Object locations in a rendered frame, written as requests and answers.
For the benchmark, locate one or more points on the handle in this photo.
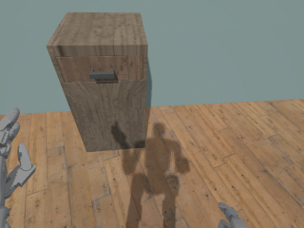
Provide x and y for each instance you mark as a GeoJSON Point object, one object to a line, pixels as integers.
{"type": "Point", "coordinates": [101, 74]}

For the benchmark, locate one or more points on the right robot hand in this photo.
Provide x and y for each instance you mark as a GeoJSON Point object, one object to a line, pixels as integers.
{"type": "Point", "coordinates": [232, 215]}

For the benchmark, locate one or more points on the robot left forearm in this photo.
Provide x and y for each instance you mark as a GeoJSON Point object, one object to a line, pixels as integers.
{"type": "Point", "coordinates": [4, 213]}

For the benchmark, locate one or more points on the left robot hand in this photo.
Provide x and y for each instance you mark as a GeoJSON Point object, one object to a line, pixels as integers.
{"type": "Point", "coordinates": [9, 128]}

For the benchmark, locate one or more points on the drawer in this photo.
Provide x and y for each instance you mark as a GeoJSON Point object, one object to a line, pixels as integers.
{"type": "Point", "coordinates": [77, 68]}

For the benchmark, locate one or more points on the cabinet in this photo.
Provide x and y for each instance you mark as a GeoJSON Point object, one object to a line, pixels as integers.
{"type": "Point", "coordinates": [110, 115]}

